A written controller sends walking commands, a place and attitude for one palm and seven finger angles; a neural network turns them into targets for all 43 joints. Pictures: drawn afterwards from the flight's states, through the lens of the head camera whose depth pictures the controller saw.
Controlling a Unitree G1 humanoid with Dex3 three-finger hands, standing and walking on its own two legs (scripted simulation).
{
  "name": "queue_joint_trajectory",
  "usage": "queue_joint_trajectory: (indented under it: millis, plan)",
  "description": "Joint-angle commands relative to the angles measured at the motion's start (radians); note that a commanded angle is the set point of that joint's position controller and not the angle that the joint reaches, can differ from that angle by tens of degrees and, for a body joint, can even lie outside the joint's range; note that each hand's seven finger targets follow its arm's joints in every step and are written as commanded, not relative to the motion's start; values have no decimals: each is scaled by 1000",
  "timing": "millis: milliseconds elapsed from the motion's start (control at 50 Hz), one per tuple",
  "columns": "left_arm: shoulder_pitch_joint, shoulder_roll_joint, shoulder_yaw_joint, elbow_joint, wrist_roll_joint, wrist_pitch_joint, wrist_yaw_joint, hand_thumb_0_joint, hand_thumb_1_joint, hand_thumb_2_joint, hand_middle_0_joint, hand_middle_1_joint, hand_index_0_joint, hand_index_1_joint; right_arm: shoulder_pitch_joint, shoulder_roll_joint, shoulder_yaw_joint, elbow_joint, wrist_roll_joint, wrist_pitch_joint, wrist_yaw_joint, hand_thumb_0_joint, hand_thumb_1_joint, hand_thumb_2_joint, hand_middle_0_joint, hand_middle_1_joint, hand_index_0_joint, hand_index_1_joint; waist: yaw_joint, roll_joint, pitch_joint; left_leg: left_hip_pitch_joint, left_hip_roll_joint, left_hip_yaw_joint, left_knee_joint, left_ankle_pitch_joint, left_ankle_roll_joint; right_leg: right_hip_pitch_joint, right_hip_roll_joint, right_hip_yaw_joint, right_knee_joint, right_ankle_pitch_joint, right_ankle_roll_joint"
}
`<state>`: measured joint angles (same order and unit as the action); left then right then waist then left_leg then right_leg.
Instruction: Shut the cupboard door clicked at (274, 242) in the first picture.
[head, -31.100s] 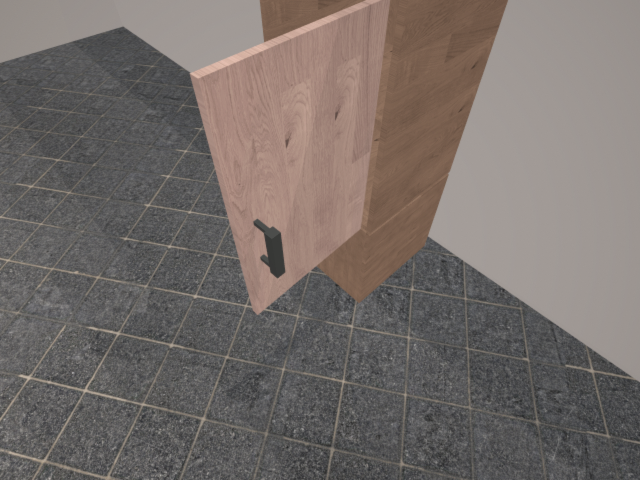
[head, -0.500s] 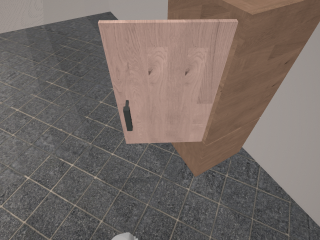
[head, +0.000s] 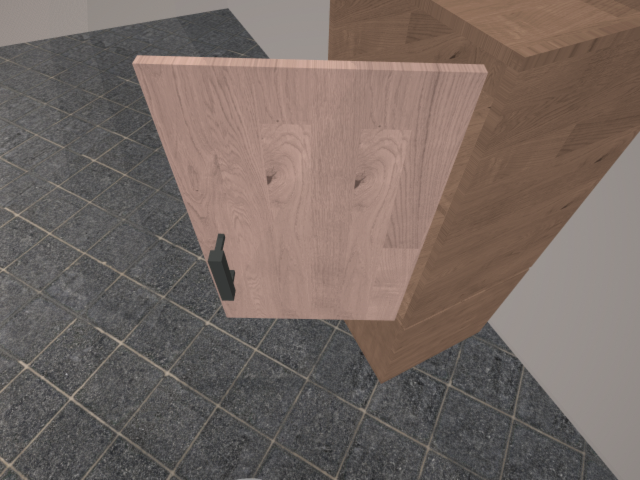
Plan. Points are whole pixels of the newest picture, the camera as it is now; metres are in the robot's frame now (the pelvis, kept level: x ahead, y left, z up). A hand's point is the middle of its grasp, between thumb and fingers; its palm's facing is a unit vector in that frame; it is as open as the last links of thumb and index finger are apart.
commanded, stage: come to a stop and stand still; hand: left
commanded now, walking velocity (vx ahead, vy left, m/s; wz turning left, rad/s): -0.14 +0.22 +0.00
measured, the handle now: (224, 267) +0.44 +0.20 -0.09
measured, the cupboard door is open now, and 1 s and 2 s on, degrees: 63 63 63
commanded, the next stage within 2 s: look again from close up in 0.78 s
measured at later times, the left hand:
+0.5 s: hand out of the picture +0.04 +0.25 -0.16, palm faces +0.05 -0.96 -0.29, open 7.3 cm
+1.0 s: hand out of the picture -0.02 +0.22 -0.16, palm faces +0.00 -0.98 -0.19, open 7.4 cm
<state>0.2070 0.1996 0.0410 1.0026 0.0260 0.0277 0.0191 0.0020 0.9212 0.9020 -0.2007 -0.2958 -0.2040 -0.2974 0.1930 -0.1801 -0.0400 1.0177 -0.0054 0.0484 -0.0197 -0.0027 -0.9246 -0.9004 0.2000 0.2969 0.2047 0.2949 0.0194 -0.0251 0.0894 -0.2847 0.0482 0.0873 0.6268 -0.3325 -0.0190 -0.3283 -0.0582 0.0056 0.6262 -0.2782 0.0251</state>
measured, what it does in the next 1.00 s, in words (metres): steps on the spot: left foot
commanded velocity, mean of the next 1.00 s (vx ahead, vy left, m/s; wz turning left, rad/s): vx -0.02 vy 0.02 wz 0.00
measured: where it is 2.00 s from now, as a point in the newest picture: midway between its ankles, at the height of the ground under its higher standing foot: outside the picture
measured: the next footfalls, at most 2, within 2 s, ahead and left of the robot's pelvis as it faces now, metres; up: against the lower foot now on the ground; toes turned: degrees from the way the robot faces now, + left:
left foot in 0.32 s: +0.01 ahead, +0.13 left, +0.00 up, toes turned +4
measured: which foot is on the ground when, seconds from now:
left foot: up 0.00-0.30, down 0.32-1.00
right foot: down 0.00-1.00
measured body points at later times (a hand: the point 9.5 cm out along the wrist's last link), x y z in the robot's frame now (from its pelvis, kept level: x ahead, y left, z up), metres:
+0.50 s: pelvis -0.02 +0.04 +0.00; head -0.02 +0.03 +0.45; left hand +0.03 +0.30 -0.14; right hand +0.08 -0.18 -0.15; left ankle -0.03 +0.13 -0.73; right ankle +0.02 -0.09 -0.73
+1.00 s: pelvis -0.03 +0.05 +0.01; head -0.03 +0.05 +0.46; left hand -0.02 +0.28 -0.14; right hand -0.04 -0.17 -0.14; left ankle -0.03 +0.13 -0.73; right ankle +0.02 -0.09 -0.73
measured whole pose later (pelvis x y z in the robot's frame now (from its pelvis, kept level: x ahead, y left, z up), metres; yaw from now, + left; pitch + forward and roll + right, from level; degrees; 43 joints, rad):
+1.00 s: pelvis -0.03 +0.05 +0.01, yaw +0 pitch -2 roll +1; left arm 0.31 0.16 -0.02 1.05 0.01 0.01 0.03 0.00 0.91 0.90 -0.20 -0.30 -0.20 -0.30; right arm 0.34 -0.17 0.00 1.05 -0.01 -0.01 -0.01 0.00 -0.91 -0.90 0.20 0.30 0.20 0.29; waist 0.00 -0.01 0.02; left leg -0.15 -0.05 0.11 0.43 -0.25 0.07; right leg -0.26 -0.05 0.01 0.47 -0.17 0.03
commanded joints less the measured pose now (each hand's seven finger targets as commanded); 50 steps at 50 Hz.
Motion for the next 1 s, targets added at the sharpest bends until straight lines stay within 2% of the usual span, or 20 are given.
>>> queue_joint_trajectory:
  millis: [0, 60, 160, 200, 240, 260, 280, 300, 320, 340, 360, 380, 420, 440, 460, 480, 500, 520, 600, 980]
  plan:
    - [65, 202, 46, -38, 10, -18, 17, 0, 900, 900, -200, -300, -200, -300, 19, -93, -43, -85, -5, 12, -5, 0, -900, -900, 200, 300, 200, 300, 7, -225, -90, -114, -65, -95, 412, -281, 2, 78, -334, 361, -301, 618, -259]
    - [33, 183, 51, -59, 6, -21, 28, 0, 900, 900, -200, -300, -200, -300, 22, -114, -37, -85, -1, 1, -1, 0, -900, -900, 200, 300, 200, 300, 5, -172, -180, -194, -54, -133, 483, -212, -20, 248, -283, 228, -214, 775, -238]
    - [53, 197, 59, -64, 11, -19, 33, 0, 900, 900, -200, -300, -200, -300, -11, -97, -20, -105, 2, -8, 6, 0, -900, -900, 200, 300, 200, 300, 32, -194, -206, -139, -57, -97, 224, -192, -33, 316, -262, 191, -203, 790, -224]
    - [34, 200, 58, -66, 10, -16, 30, 0, 900, 900, -200, -300, -200, -300, 26, -89, -17, -91, 4, -12, 7, 0, -900, -900, 200, 300, 200, 300, 10, -177, -197, -66, -61, -63, 53, -115, -30, 279, -232, 171, -194, 707, -199]
    - [-1, 191, 55, -65, -1, -10, 28, 0, 900, 900, -200, -300, -200, -300, 110, -95, -14, -63, 2, -19, 6, 0, -900, -900, 200, 300, 200, 300, -33, -170, -191, 108, -57, -46, -204, 101, -23, 176, -187, 137, -151, 518, -133]
    - [29, 164, 25, -74, -13, -33, 66, 0, 900, 900, -200, -300, -200, -300, 103, -173, -40, -126, 10, -50, 8, 0, -900, -900, 200, 300, 200, 300, -61, 157, -339, 145, 29, 1, -244, 194, -20, 267, -138, 79, 4, 547, -80]
    - [57, 143, 7, -93, -24, -22, 61, 0, 900, 900, -200, -300, -200, -300, 11, -178, -25, -172, 7, -55, 8, 0, -900, -900, 200, 300, 200, 300, -12, 315, -284, 149, 99, -101, -178, 534, 16, 165, -82, -7, 48, 313, -50]
    - [97, 97, 3, -108, -13, -12, 60, 0, 900, 900, -200, -300, -200, -300, 60, -178, -32, -188, -17, -53, 5, 0, -900, -900, 200, 300, 200, 300, -9, 388, -283, 145, 209, -177, -120, 814, 72, 82, -57, -26, 86, 73, -45]
    - [46, 104, -3, -117, -3, -1, 53, 0, 900, 900, -200, -300, -200, -300, 54, -157, -27, -195, -22, -45, 0, 0, -900, -900, 200, 300, 200, 300, -20, 331, -198, 180, 177, -173, -130, 931, 85, -21, 10, -65, 109, -115, -36]
    - [-1, 92, -6, -125, -1, 9, 43, 0, 900, 900, -200, -300, -200, -300, 68, -166, -28, -201, -19, -43, -7, 0, -900, -900, 200, 300, 200, 300, -42, 284, -101, 99, 188, -189, -166, 920, 92, -50, 33, -64, 177, -195, -36]
    - [0, 80, -8, -128, -3, 14, 37, 0, 900, 900, -200, -300, -200, -300, 51, -165, -26, -208, -21, -40, -11, 0, -900, -900, 200, 300, 200, 300, -29, 238, -37, 27, 185, -182, -185, 844, 114, -50, 36, -40, 205, -197, -41]
    - [24, 76, -8, -123, -5, 8, 32, 0, 900, 900, -200, -300, -200, -300, 23, -153, -17, -215, -24, -40, -10, 0, -900, -900, 200, 300, 200, 300, -7, 192, -10, -8, 172, -170, -174, 753, 133, -28, 27, -37, 156, -147, -46]
    - [93, 84, -7, -109, -7, -8, 21, 0, 900, 900, -200, -300, -200, -300, -11, -147, -13, -232, -15, -43, -6, 0, -900, -900, 200, 300, 200, 300, 28, 76, -39, -27, 112, -147, -147, 405, 105, 60, 13, -10, -41, 39, -48]
    - [95, 108, -10, -107, -3, -19, 20, 0, 900, 900, -200, -300, -200, -300, 11, -128, -12, -232, -7, -44, -4, 0, -900, -900, 200, 300, 200, 300, 7, -5, -40, -40, 55, -121, -136, 178, 70, 56, -34, 86, -125, 123, -69]
    - [76, 134, -15, -116, -1, -23, 18, 0, 900, 900, -200, -300, -200, -300, 58, -108, -9, -224, -3, -42, 0, 0, -900, -900, 200, 300, 200, 300, -27, -59, -36, -23, 1, -101, -144, -25, 53, 6, -91, 167, -188, 51, -100]
    - [45, 154, -12, -126, -2, -25, 15, 0, 900, 900, -200, -300, -200, -300, 86, -102, -10, -210, -6, -35, 2, 0, -900, -900, 200, 300, 200, 300, -48, -78, -25, 13, -26, -92, -147, -91, 49, -61, -102, 196, -219, -81, -120]
    - [24, 158, -9, -138, -3, -23, 16, 0, 900, 900, -200, -300, -200, -300, 108, -110, -11, -197, -10, -34, 6, 0, -900, -900, 200, 300, 200, 300, -58, -135, -5, 26, -22, -98, -151, -73, 54, -103, -82, 184, -225, -184, -112]
    - [19, 145, -7, -146, -3, -20, 17, 0, 900, 900, -200, -300, -200, -300, 124, -115, -13, -186, -13, -40, 8, 0, -900, -900, 200, 300, 200, 300, -59, -134, 4, 32, -10, -109, -177, -55, 60, -119, -62, 158, -212, -202, -98]
    - [81, 98, -10, -137, 0, -19, 19, 0, 900, 900, -200, -300, -200, -300, 88, -130, -12, -177, -15, -69, 6, 0, -900, -900, 200, 300, 200, 300, -16, 43, -28, -56, 77, -199, -340, -71, 83, 37, 7, 45, -111, 20, -59]
    - [139, 54, -38, 18, -8, -37, 20, 0, 900, 900, -200, -300, -200, -300, 161, -84, 20, -1, -3, -79, -5, 0, -900, -900, 200, 300, 200, 300, -18, 23, -11, 15, 60, -136, -365, 19, 58, 110, -37, 61, -223, 115, -57]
